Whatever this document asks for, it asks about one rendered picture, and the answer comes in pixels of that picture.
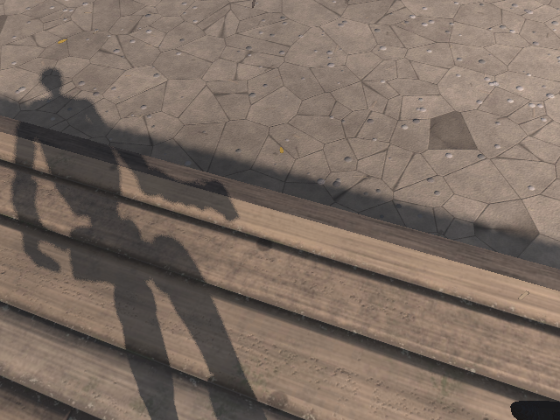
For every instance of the right robot hand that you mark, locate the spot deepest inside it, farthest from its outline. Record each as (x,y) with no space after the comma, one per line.
(536,410)

